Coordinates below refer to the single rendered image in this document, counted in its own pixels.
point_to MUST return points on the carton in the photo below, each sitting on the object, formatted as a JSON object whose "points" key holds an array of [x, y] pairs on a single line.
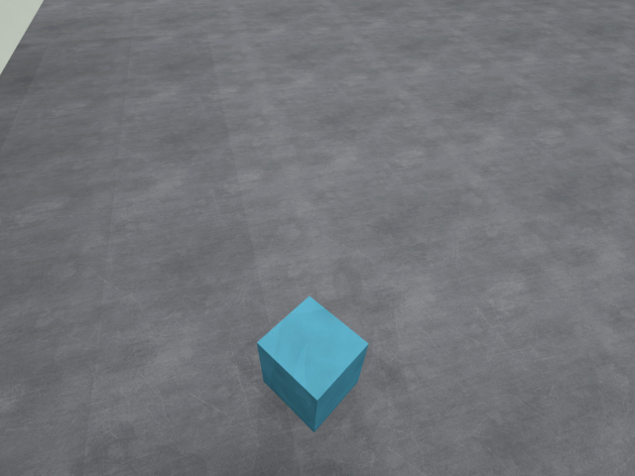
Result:
{"points": [[311, 360]]}

